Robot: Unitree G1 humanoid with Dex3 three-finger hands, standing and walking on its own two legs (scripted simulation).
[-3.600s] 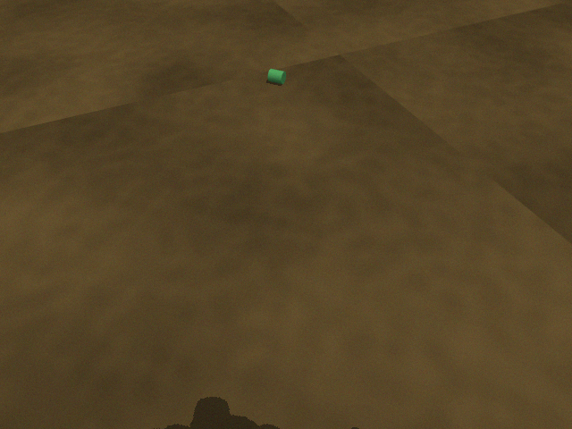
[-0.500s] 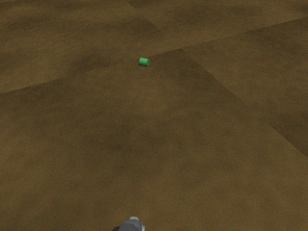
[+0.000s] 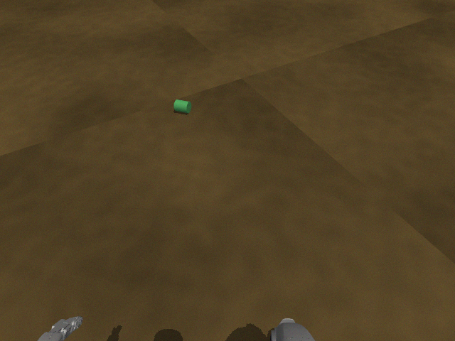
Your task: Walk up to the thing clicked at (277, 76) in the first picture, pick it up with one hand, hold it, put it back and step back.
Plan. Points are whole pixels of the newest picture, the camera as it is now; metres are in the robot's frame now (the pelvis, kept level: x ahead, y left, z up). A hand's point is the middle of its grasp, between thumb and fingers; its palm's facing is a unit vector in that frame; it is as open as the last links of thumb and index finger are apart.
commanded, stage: walk up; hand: left
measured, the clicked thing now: (182, 106) +1.78 +0.30 -0.72
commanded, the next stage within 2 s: none
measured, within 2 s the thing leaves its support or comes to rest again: neither
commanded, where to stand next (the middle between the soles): +1.36 +0.07 m, yaw -2 degrees
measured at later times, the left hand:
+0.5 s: hand (108, 292) +0.27 +0.27 -0.14, palm faces +0.04 -0.93 -0.37, open 7.4 cm
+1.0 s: hand (135, 154) +0.68 +0.28 -0.13, palm faces -0.12 -0.93 -0.35, open 7.4 cm
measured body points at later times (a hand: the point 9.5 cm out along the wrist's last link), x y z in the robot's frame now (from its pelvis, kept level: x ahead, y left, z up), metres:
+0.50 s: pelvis +0.29 -0.01 +0.00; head +0.32 +0.00 +0.45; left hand +0.27 +0.32 -0.11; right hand +0.43 -0.33 -0.10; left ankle +0.45 +0.12 -0.71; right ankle +0.21 -0.15 -0.73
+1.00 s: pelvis +0.56 +0.02 +0.00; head +0.59 +0.02 +0.45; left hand +0.69 +0.33 -0.10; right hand +0.57 -0.30 -0.11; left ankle +0.45 +0.12 -0.73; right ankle +0.72 -0.11 -0.71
